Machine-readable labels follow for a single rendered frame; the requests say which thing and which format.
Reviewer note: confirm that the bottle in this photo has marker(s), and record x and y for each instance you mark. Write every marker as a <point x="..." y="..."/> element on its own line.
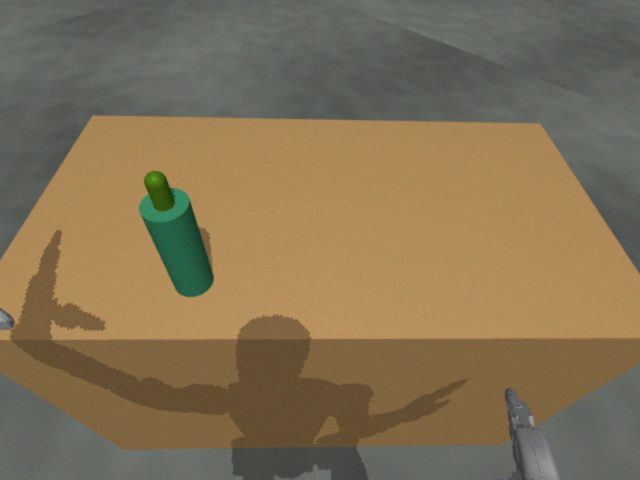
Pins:
<point x="170" y="220"/>

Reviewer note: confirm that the right robot hand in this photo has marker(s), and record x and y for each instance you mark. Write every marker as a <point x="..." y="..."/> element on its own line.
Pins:
<point x="531" y="452"/>

